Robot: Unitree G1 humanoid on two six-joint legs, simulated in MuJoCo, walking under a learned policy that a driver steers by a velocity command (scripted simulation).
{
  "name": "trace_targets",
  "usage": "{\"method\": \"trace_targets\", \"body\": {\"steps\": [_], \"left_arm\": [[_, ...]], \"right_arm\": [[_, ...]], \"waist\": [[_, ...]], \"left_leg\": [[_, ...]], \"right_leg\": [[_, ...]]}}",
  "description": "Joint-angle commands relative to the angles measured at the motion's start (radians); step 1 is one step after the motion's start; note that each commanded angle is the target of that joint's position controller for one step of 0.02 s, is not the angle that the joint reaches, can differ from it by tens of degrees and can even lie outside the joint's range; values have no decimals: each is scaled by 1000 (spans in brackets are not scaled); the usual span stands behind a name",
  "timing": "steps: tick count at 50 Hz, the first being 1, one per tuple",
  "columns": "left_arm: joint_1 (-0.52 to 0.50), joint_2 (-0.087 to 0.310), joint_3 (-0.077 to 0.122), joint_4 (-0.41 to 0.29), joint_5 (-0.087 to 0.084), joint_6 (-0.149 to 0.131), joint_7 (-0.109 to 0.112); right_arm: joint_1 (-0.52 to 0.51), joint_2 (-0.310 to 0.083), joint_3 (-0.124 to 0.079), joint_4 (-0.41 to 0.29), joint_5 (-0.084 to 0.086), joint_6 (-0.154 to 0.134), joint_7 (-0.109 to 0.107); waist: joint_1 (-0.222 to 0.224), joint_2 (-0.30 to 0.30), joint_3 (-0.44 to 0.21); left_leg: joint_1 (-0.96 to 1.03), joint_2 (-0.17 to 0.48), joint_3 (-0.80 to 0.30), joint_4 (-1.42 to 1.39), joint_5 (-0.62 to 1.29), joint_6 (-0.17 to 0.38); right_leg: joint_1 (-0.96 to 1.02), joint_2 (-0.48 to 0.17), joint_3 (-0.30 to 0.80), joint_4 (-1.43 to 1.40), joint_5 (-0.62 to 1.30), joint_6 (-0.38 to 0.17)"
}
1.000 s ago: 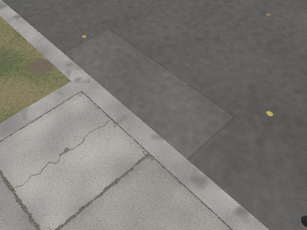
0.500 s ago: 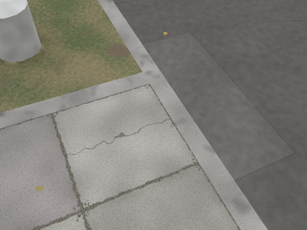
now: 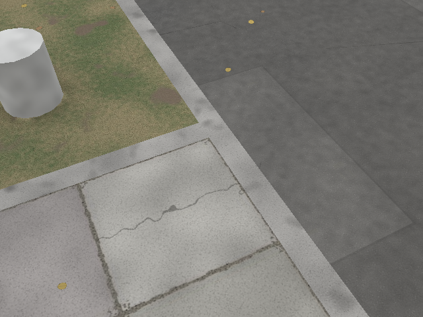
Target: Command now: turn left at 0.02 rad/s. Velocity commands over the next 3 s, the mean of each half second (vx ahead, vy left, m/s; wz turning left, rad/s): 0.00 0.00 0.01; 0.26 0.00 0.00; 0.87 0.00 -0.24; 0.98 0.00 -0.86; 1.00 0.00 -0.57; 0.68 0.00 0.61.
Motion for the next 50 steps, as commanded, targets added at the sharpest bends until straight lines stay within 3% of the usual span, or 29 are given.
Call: {"method": "trace_targets", "body": {"steps": [1,15,35,36,37,38,39,40,41,42,43,45,47,49,50], "left_arm": [[-12,124,26,-37,-2,-12,6],[2,111,19,73,-7,-12,4],[56,102,11,171,-10,-7,13],[91,117,18,186,-16,-2,17],[117,157,33,190,-30,2,19],[172,197,47,194,-39,-2,20],[191,248,65,195,-44,-16,21],[171,231,63,176,-31,-37,22],[130,190,55,156,-21,-57,20],[95,161,49,134,-25,-71,16],[79,158,50,118,-40,-76,12],[71,182,57,107,-52,-75,11],[68,209,65,98,-57,-67,8],[58,186,59,78,-58,-63,3],[31,137,43,60,-45,-68,-3]], "right_arm": [[-22,-96,-25,-36,2,-15,-7],[15,-100,-29,113,8,-10,-27],[34,-79,-11,263,11,-12,-33],[64,-69,-10,280,18,-11,-34],[60,-73,-13,274,27,-14,-31],[0,-81,-15,241,29,-27,-26],[-76,-49,-5,191,38,-49,-14],[-139,-59,-7,157,45,-71,-4],[-130,-67,-12,153,46,-90,6],[-88,-59,-14,162,45,-107,14],[-66,-59,-15,165,46,-121,19],[-53,-46,-15,173,43,-138,22],[7,-33,-16,199,45,-140,26],[140,-39,-25,250,47,-132,22],[257,-61,-38,283,51,-132,18]], "waist": [[9,-8,-36],[3,-11,-19],[5,-9,4],[9,-32,-41],[22,-79,-10],[55,-144,49],[69,-239,117],[72,-212,174],[43,-157,168],[15,-122,120],[5,-109,87],[-7,-130,37],[-41,-135,30],[-97,-85,23],[-151,-20,1]], "left_leg": [[19,37,-40,-66,197,17],[56,39,-27,-84,231,3],[42,35,-4,-111,201,-9],[39,-8,50,-64,-9,-1],[-45,-40,88,17,-228,9],[-191,-38,103,138,-305,17],[-277,8,94,300,-220,28],[-391,72,25,436,-216,40],[-466,111,-6,509,-185,55],[-482,137,-16,507,-147,68],[-452,147,-3,416,-126,70],[-237,106,67,208,-77,54],[-50,44,156,74,-8,26],[154,-7,215,14,49,18],[286,7,168,-18,27,37]], "right_leg": [[-8,-47,51,-100,159,-26],[3,-28,39,-127,197,-33],[12,-16,40,-154,193,-43],[37,-4,40,-169,-60,-63],[24,-43,114,-215,-383,-103],[26,-153,277,-311,-627,-164],[-16,-313,502,-431,-722,-248],[-22,-387,604,-485,-625,-290],[24,-388,581,-468,-503,-276],[65,-356,511,-440,-411,-242],[78,-324,430,-434,-345,-210],[1,-221,255,-421,-228,-164],[-101,-177,174,-369,-239,-176],[-236,-157,146,-258,-271,-177],[-316,-120,106,-85,-168,-156]]}}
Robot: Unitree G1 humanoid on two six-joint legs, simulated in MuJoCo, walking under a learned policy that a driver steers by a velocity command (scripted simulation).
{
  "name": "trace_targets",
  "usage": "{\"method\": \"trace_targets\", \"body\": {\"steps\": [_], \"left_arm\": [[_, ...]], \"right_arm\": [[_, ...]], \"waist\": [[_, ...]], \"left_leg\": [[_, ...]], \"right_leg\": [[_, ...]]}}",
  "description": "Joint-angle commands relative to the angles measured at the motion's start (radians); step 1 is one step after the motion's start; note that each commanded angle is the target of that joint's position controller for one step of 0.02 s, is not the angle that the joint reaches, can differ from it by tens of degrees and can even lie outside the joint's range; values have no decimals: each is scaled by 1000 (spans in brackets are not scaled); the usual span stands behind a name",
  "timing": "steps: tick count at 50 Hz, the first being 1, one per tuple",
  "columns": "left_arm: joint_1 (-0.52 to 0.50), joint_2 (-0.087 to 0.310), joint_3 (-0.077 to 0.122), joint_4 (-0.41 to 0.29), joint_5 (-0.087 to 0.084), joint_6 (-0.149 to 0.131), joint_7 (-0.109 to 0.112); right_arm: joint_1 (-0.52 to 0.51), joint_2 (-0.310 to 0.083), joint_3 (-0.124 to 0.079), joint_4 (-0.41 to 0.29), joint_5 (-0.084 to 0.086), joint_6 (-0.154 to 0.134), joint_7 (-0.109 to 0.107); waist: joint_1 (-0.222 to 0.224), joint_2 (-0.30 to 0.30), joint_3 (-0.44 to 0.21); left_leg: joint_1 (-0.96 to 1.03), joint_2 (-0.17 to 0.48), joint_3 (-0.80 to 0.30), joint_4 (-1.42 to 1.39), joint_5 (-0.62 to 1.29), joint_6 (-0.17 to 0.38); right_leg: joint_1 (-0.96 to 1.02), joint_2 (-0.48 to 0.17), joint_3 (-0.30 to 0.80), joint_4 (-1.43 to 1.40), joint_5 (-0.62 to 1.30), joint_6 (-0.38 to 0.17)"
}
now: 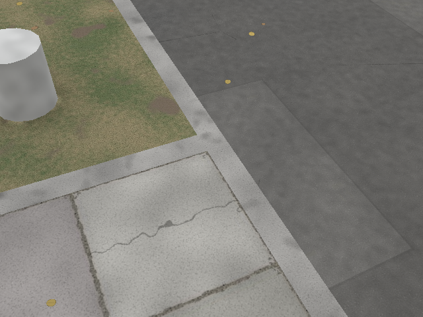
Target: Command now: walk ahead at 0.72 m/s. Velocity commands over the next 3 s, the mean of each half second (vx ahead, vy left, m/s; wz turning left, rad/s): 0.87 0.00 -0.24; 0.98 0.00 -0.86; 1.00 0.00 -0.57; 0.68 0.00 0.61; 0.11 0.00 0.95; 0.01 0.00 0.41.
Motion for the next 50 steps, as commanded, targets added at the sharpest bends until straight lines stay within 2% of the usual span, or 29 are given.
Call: {"method": "trace_targets", "body": {"steps": [1,2,3,4,5,6,7,12,18,21,23,24,25,26,27,28,29,30,32,33,36,39,43,45,46,47,48,49,50], "left_arm": [[-205,0,-18,-139,31,-28,-18],[-201,-71,-34,-203,11,-56,-21],[-233,-27,-33,-233,-30,-75,-26],[-272,20,-30,-254,-33,-84,-32],[-240,26,-29,-246,-6,-82,-34],[-218,38,-23,-241,17,-76,-34],[-206,45,-17,-239,22,-62,-40],[-332,25,-15,-283,15,-37,-37],[-496,-21,-16,-352,-12,-46,-89],[-528,5,-2,-393,-12,-50,-116],[-384,74,29,-377,-16,-39,-118],[-159,139,60,-316,-17,-27,-110],[72,204,93,-255,-16,-12,-95],[110,260,99,-233,5,-7,-79],[134,222,97,-245,16,-11,-67],[145,161,85,-224,33,-25,-57],[99,138,73,-230,38,-39,-61],[22,103,59,-244,40,-47,-66],[-86,72,44,-274,43,-44,-56],[-97,69,42,-276,27,-39,-49],[-82,92,43,-290,12,-42,-16],[0,127,59,-280,4,-38,-5],[60,111,65,-263,-20,-27,4],[51,110,68,-265,-2,-11,0],[15,90,56,-289,25,-5,-11],[35,-20,18,-321,63,-8,-20],[199,-61,-10,-381,-36,-24,-26],[125,46,1,-340,-54,-8,-8],[-11,106,14,-358,-23,1,-10]], "right_arm": [[425,-148,-47,85,-5,-6,-11],[441,-204,-42,60,-24,-26,9],[347,-179,-31,48,-31,-41,19],[263,-114,-7,15,-35,-51,29],[207,-96,6,-1,-34,-46,34],[170,-82,15,-14,-34,-38,37],[156,-60,24,-17,-37,-31,34],[265,-81,27,7,-31,-30,-7],[348,-84,29,-2,-40,-20,-21],[343,-145,16,-34,-62,-4,-29],[336,-192,-1,-57,-81,22,-46],[298,-217,-10,-78,-85,36,-50],[245,-235,-15,-112,-79,34,-51],[353,-21,38,-165,-88,-1,-17],[274,-65,45,-219,-24,-73,1],[110,-150,20,-273,11,-106,2],[39,-138,27,-313,15,-118,-5],[23,-117,26,-311,-7,-117,-9],[103,-103,18,-308,-28,-80,-5],[109,-104,15,-317,-36,-66,-4],[-76,-98,24,-409,-71,-58,-13],[-214,-57,30,-472,-54,-60,-9],[-270,-140,-9,-523,5,-55,-15],[-113,-204,-49,-499,13,-67,-15],[100,-226,-64,-469,14,-64,-19],[325,-289,-72,-439,1,-49,-30],[307,-344,-79,-402,-41,-51,-1],[221,-203,-59,-448,-45,-38,-2],[193,-146,-45,-439,-35,-23,-10]], "waist": [[-231,261,20],[-176,358,-15],[-137,253,35],[-112,168,84],[-72,120,72],[-42,119,82],[-21,135,107],[-54,101,180],[-95,103,220],[-60,170,166],[48,260,48],[153,282,-64],[262,217,-149],[98,-175,-231],[131,-170,-414],[163,-91,-242],[109,42,-129],[39,149,-43],[-68,102,42],[-87,83,79],[-54,62,180],[31,24,141],[53,-53,101],[-44,-67,-8],[-157,-75,-168],[-202,95,-349],[-65,655,-472],[-110,438,-302],[-142,266,-151]], "left_leg": [[506,148,-272,-189,-174,70],[574,331,-769,-328,-400,213],[523,404,-892,-398,-646,273],[481,373,-786,-375,-558,238],[423,323,-646,-359,-434,203],[338,269,-538,-376,-343,176],[263,227,-457,-401,-288,156],[205,155,-205,-525,28,153],[365,164,57,-561,274,78],[479,196,120,-414,936,54],[555,219,135,-125,1448,45],[507,222,129,126,1536,45],[248,186,121,440,1370,18],[-319,-8,18,884,70,-34],[-475,-112,-213,1058,-166,-1],[-568,-47,-258,1020,-84,52],[-536,-15,-249,947,-37,64],[-467,13,-244,869,-19,59],[-357,50,-243,772,-28,21],[-347,64,-222,709,-45,-3],[-235,44,-130,400,155,-65],[1,-38,-88,90,473,-86],[-24,-49,-191,-94,391,-92],[110,-62,-171,-94,257,-46],[362,3,-187,-12,190,-4],[696,193,-407,31,-33,38],[884,446,-1096,-247,-504,222],[774,381,-1040,-300,-681,176],[645,332,-815,-280,-489,131]], "right_leg": [[-565,-12,-29,466,-30,-72],[-813,104,42,756,-143,-71],[-987,21,128,916,-68,-102],[-1045,-25,129,954,24,-121],[-998,-69,109,933,103,-114],[-927,-97,105,856,160,-97],[-869,-110,92,804,207,-74],[-811,-76,-6,537,409,-3],[-695,-5,-62,228,536,-71],[-556,84,-167,196,442,-121],[-390,163,-219,244,297,-162],[-155,181,-198,245,259,-193],[209,146,-80,181,252,-227],[646,-108,441,193,-80,-394],[730,-234,928,-101,-441,-483],[630,-200,874,-191,-372,-390],[442,-172,768,-200,-216,-360],[228,-131,662,-212,-86,-348],[-41,-39,525,-246,-18,-344],[-123,-22,484,-261,-6,-344],[-402,55,356,-296,107,-321],[-488,103,305,-241,137,-241],[-179,47,449,-99,99,-193],[-52,40,448,124,381,-154],[-104,64,400,369,471,-116],[-307,118,299,743,115,-96],[-649,156,224,1032,-205,-68],[-753,49,187,1104,-96,-60],[-782,29,137,1101,-32,-56]]}}
Over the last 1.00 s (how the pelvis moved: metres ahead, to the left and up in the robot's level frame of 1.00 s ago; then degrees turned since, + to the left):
0.06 0.03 0.00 0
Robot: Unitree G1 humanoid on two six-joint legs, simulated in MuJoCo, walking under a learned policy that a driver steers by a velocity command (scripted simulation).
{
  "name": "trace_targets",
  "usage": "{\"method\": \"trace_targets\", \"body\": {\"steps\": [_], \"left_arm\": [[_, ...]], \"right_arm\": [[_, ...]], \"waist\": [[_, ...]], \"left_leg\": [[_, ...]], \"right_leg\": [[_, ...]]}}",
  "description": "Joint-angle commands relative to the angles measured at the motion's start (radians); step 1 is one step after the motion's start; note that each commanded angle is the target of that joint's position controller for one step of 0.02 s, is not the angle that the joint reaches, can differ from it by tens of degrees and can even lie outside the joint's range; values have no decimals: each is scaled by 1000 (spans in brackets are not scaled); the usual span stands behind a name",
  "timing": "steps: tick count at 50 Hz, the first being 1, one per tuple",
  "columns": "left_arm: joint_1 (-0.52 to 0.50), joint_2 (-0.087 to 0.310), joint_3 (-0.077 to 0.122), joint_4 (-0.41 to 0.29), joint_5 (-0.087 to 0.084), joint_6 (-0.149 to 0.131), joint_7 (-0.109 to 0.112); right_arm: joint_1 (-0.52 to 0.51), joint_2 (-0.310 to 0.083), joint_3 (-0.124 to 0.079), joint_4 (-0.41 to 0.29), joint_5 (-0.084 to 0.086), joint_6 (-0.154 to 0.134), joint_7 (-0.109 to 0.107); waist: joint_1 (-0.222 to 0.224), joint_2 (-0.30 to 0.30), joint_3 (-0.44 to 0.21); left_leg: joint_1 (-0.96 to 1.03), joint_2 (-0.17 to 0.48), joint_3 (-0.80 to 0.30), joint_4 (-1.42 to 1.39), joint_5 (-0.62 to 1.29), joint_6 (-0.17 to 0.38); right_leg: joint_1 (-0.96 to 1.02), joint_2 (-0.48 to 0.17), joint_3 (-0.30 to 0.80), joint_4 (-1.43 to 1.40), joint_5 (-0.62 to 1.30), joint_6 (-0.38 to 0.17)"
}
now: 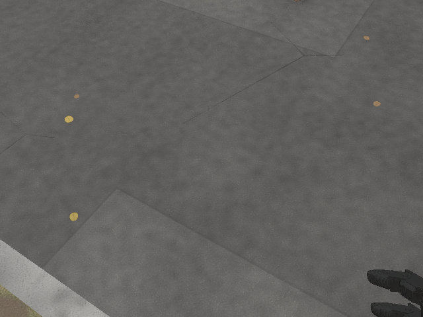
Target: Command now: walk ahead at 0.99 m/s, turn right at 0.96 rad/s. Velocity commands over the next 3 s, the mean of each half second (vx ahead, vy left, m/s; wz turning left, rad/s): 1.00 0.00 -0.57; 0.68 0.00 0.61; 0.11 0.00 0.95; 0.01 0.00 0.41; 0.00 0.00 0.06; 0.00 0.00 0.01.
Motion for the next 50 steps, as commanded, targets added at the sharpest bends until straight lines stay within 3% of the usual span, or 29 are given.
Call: {"method": "trace_targets", "body": {"steps": [1,2,3,5,9,15,17,19,20,21,22,23,24,25,26,28,30,34,37,39,41,42,43,44,45,46,47,48,50], "left_arm": [[-115,91,-4,-142,19,-7,-2],[-163,78,0,-168,34,-7,-9],[-158,61,2,-178,22,3,-19],[-159,22,-4,-196,0,27,-24],[-214,4,-18,-224,22,28,-30],[-452,14,-26,-270,24,-20,-75],[-471,45,-11,-290,21,-27,-82],[-312,129,32,-275,21,-18,-74],[-63,179,64,-205,20,-9,-60],[138,234,86,-133,20,4,-41],[95,315,81,-132,47,-15,-43],[150,191,60,-115,56,-30,-45],[108,145,45,-90,61,-44,-46],[34,132,39,-81,58,-56,-47],[-38,88,29,-77,70,-65,-50],[-103,6,14,-64,82,-79,-54],[-113,10,17,-38,60,-92,-52],[-119,29,15,-17,78,-105,-24],[-75,70,10,-7,76,-98,24],[-30,137,19,-3,73,-79,57],[-81,201,38,-32,57,-49,78],[-149,208,44,-57,56,-41,73],[-224,169,39,-67,26,-47,48],[-153,-32,-11,-115,63,-71,2],[81,-19,-33,-133,51,-84,-16],[6,113,-14,-138,55,-82,-20],[-102,128,-3,-171,52,-70,-13],[-127,124,-2,-172,62,-50,0],[-140,134,9,-174,70,-9,13]], "right_arm": [[298,-129,-59,16,-18,26,-6],[270,-123,-58,38,-27,28,-7],[242,-105,-52,56,-32,26,-7],[218,-67,-45,88,-6,22,4],[218,-112,-55,131,-11,14,7],[363,-185,-60,207,6,26,6],[379,-233,-62,226,7,40,0],[388,-270,-61,245,1,59,-13],[345,-275,-57,242,4,70,-21],[343,-219,-38,210,-10,65,-32],[512,-22,17,177,8,32,-10],[390,-132,-3,182,64,-2,-9],[265,-139,-13,139,98,-7,-10],[220,-110,-4,126,82,-7,-14],[227,-98,-10,140,55,5,-14],[322,-74,-17,180,53,54,1],[311,-51,-16,187,52,90,7],[151,-51,-13,133,35,86,14],[50,-21,-2,96,1,56,59],[58,-38,-13,81,6,46,93],[240,-118,-51,98,19,68,100],[451,-205,-91,139,22,91,87],[597,-234,-103,176,19,110,58],[498,-244,-84,160,-25,105,39],[384,-273,-72,77,-90,75,38],[292,-268,-92,1,-62,85,42],[212,-222,-82,-16,-17,89,41],[157,-189,-71,-30,4,89,37],[98,-182,-73,-52,-7,96,29]], "waist": [[-181,59,-133],[-154,34,-63],[-117,72,-27],[-85,113,7],[-55,66,79],[-123,9,168],[-89,95,124],[35,219,-21],[172,225,-137],[220,133,-251],[27,-199,-409],[125,-87,-467],[109,-53,-244],[56,44,-119],[-2,54,-58],[-79,-24,-31],[-94,-15,24],[-68,-2,136],[-38,56,124],[-43,14,51],[-151,-84,-70],[-268,-93,-153],[-356,53,-152],[-192,437,-107],[-74,329,-423],[-116,109,-462],[-71,-54,-264],[-28,-128,-185],[7,-74,-92]], "left_leg": [[680,370,-545,-343,-354,168],[563,334,-433,-352,-204,170],[476,311,-342,-372,-142,162],[415,296,-213,-412,-76,156],[342,287,-42,-488,74,182],[471,286,152,-586,286,156],[571,306,189,-488,777,156],[630,332,195,-216,1224,151],[515,311,217,37,1265,131],[199,243,186,405,710,101],[-171,46,31,770,-339,78],[-230,44,-151,845,-311,115],[-307,74,-134,834,-243,117],[-290,124,-128,761,-163,117],[-241,164,-124,708,-95,108],[-141,215,-135,674,-8,99],[-173,230,-128,643,24,84],[-228,161,-62,398,283,67],[-105,78,123,118,502,68],[4,-11,205,23,543,66],[201,-85,222,38,387,93],[419,-79,164,71,341,135],[571,2,48,-81,478,203],[705,87,-191,14,1048,286],[832,333,-659,-100,903,490],[745,318,-729,-231,539,488],[552,261,-687,-314,185,453],[398,246,-682,-360,47,417],[168,160,-563,-385,160,374]], "right_leg": [[-627,-155,-81,283,120,18],[-596,-191,-79,214,156,16],[-551,-225,-75,183,159,14],[-561,-261,-91,152,143,12],[-598,-254,-79,14,314,33],[-486,-161,-229,-454,505,-22],[-392,-87,-302,-515,408,-52],[-160,-17,-327,-533,293,-104],[158,-6,-321,-614,381,-139],[558,-126,-107,-564,326,-148],[813,-403,491,-716,-91,-274],[759,-435,639,-894,-256,-246],[587,-420,488,-934,-138,-210],[398,-397,356,-954,-11,-184],[254,-358,238,-962,65,-156],[96,-312,67,-1000,191,-114],[31,-296,-75,-1047,315,-73],[-26,-209,-323,-1101,639,7],[5,-181,-428,-1026,931,80],[110,-197,-445,-885,1170,115],[160,-242,-425,-637,1447,133],[81,-256,-400,-394,1442,133],[-42,-157,-414,45,908,159],[-384,47,-320,466,-244,177],[-470,49,-46,610,-199,168],[-410,10,-1,499,-99,118],[-472,-20,-28,371,-51,100],[-452,-60,-31,280,-9,102],[-355,-89,-32,112,8,128]]}}
Over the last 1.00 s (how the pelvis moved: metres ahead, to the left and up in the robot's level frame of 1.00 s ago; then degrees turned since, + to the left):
0.76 -0.08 -0.03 -36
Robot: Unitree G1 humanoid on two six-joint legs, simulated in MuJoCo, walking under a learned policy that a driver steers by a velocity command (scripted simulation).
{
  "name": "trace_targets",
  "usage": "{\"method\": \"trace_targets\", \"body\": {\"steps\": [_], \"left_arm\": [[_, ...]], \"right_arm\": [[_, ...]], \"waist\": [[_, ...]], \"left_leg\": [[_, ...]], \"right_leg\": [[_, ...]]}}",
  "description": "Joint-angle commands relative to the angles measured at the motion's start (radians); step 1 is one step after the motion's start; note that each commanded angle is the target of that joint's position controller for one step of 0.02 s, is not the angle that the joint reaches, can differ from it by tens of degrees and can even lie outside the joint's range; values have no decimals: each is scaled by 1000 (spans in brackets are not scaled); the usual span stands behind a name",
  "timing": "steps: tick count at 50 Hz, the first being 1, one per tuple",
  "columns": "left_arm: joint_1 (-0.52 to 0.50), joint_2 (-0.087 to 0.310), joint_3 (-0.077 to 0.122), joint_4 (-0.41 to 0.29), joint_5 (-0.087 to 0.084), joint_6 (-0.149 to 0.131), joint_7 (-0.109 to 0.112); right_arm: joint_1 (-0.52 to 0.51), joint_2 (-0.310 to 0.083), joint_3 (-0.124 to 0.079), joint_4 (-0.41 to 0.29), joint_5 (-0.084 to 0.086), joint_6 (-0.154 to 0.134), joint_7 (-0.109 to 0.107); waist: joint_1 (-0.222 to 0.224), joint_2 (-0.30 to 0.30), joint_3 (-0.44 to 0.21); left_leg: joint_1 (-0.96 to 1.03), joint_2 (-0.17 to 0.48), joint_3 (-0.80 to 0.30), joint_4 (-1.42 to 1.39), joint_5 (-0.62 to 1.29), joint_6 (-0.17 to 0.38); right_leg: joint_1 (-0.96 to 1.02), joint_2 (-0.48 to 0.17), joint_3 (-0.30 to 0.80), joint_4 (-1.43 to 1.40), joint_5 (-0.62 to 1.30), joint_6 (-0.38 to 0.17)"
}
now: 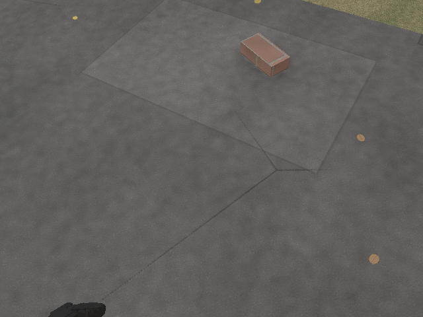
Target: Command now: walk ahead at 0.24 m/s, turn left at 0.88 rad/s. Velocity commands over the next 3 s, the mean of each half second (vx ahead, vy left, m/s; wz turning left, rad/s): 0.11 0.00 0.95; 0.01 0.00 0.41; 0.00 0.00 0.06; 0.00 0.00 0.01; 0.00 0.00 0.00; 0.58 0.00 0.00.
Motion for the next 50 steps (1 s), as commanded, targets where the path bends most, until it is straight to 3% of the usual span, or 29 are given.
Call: {"method": "trace_targets", "body": {"steps": [1,3,4,6,9,11,13,14,15,16,17,18,19,20,23,26,29,33,35,36,37,38,39,40,41,43,45,48,50], "left_arm": [[127,164,55,-51,14,32,20],[83,106,39,-62,25,31,31],[66,93,35,-65,21,34,34],[33,96,35,-62,5,42,34],[-48,110,41,-69,-6,45,27],[-70,125,50,-68,-8,33,20],[-33,151,67,-48,-11,17,11],[12,161,76,-28,-11,10,9],[19,203,86,-31,2,15,13],[-7,252,92,-57,34,34,18],[11,226,96,-51,44,37,19],[-32,169,84,-71,31,41,26],[-59,139,76,-78,19,53,33],[-71,143,73,-84,10,62,41],[-33,156,72,-64,19,75,54],[32,177,82,-38,23,83,53],[24,204,92,-26,13,88,35],[20,221,96,-5,-12,87,11],[21,220,93,14,-31,88,8],[41,207,88,31,-43,89,9],[96,168,77,56,-38,85,5],[109,85,46,20,25,73,-11],[14,140,67,-5,17,72,5],[-12,186,82,2,-2,79,12],[16,175,85,20,-12,89,16],[74,168,88,61,1,106,27],[100,139,79,71,-5,106,23],[49,97,54,57,-6,102,15],[43,109,53,52,-10,101,10]], "right_arm": [[-104,-136,-43,-144,7,-11,-20],[-62,-147,-50,-122,14,4,-45],[-46,-157,-55,-116,18,19,-58],[-57,-162,-60,-125,34,50,-79],[-78,-154,-60,-149,38,79,-90],[-78,-142,-61,-158,30,85,-86],[-95,-128,-60,-171,30,84,-81],[-109,-109,-54,-179,35,84,-78],[-33,-42,-35,-171,29,86,-73],[5,-45,-33,-190,27,83,-69],[9,-146,-55,-204,17,69,-54],[-3,-203,-70,-173,29,71,-50],[-6,-202,-74,-150,33,83,-54],[5,-181,-69,-141,28,94,-59],[-41,-121,-46,-170,36,97,-56],[-105,-102,-35,-197,34,91,-56],[-107,-70,-20,-195,21,86,-52],[-86,-73,-18,-172,18,89,-44],[-36,-65,-19,-145,16,89,-35],[4,-71,-22,-123,15,88,-32],[20,-104,-30,-119,14,88,-35],[15,-203,-46,-138,8,92,-49],[-2,-201,-44,-149,-26,78,-44],[-34,-159,-31,-147,-37,58,-40],[-90,-133,-23,-135,-28,44,-40],[-157,-94,-8,-129,-5,32,-44],[-171,-52,8,-116,-9,31,-49],[-145,-56,5,-92,-7,37,-49],[-124,-72,1,-71,-6,43,-47]], "waist": [[107,-126,-155],[85,-100,-207],[76,-73,-256],[61,-12,-308],[26,83,-264],[13,135,-233],[33,168,-225],[55,149,-227],[16,2,-285],[-31,-212,-266],[-29,-292,-275],[-13,-213,-230],[-5,-152,-193],[-4,-127,-174],[30,-148,-144],[80,-172,-181],[77,-178,-213],[69,-215,-218],[35,-213,-222],[18,-201,-222],[26,-121,-231],[71,203,-255],[-3,228,-233],[-5,147,-202],[28,137,-182],[58,124,-174],[77,116,-191],[37,124,-185],[21,129,-182]], "left_leg": [[96,288,-511,-291,176,166],[88,238,-414,-216,451,142],[118,227,-405,-193,471,122],[168,203,-408,-168,321,69],[168,177,-460,-180,1,17],[180,175,-511,-164,-64,1],[201,170,-560,-106,-64,-25],[169,136,-543,-35,-149,-54],[68,63,-438,165,-481,-98],[-107,-40,-246,365,-634,-147],[-185,64,-211,552,-563,-191],[-197,118,-187,621,-470,-215],[-198,139,-167,663,-391,-228],[-199,148,-136,727,-341,-238],[-214,202,-40,698,-274,-257],[-217,252,-31,587,-281,-273],[-93,254,-15,435,-318,-256],[65,216,30,210,-331,-214],[175,193,47,-8,-233,-170],[275,174,55,-148,-140,-137],[414,233,-42,-212,-24,-99],[563,499,-356,-176,332,-3],[401,605,-433,-214,330,161],[350,542,-356,-233,276,150],[327,478,-281,-231,231,99],[297,420,-205,-221,278,54],[280,387,-158,-210,316,48],[306,382,-168,-186,254,50],[308,404,-215,-179,208,70]], "right_leg": [[-74,-51,17,-200,21,27],[-39,-27,-11,-373,90,61],[-27,-10,-10,-428,149,74],[-21,10,5,-528,256,84],[-2,33,18,-684,314,73],[40,42,29,-797,305,61],[129,29,39,-957,335,38],[228,-14,31,-1084,444,12],[392,-216,181,-1108,474,-76],[438,-395,396,-1112,622,-212],[405,-477,519,-1141,554,-294],[371,-410,387,-1129,450,-274],[332,-325,258,-1119,358,-224],[301,-286,186,-1122,353,-202],[295,-255,38,-1152,447,-220],[390,-300,8,-1157,480,-262],[373,-317,-38,-1148,505,-276],[349,-338,-65,-1120,537,-272],[342,-336,-79,-1056,586,-242],[297,-317,-104,-1012,572,-203],[185,-271,-158,-928,438,-120],[-58,-152,-275,-676,4,-7],[-143,-95,-188,-519,-172,27],[-118,-111,-136,-410,-124,26],[-116,-111,-123,-385,-53,24],[-76,-111,-117,-359,61,45],[-4,-106,-123,-409,117,58],[73,-107,-134,-634,107,50],[124,-99,-142,-735,80,41]]}}
Over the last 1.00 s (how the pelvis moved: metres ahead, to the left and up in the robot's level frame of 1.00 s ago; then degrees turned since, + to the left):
0.79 -0.17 0.00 5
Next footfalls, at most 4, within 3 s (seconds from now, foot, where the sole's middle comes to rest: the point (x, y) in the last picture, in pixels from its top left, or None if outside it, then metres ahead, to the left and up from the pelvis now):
0.30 right None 0.29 -0.17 -0.75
0.74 left None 0.09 0.02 -0.75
1.06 right None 0.24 -0.18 -0.75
2.82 left None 0.12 0.08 -0.75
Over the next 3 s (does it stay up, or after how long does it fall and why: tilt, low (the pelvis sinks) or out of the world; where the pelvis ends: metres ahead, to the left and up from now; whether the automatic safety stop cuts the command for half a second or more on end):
stays up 0.21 0.03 0.03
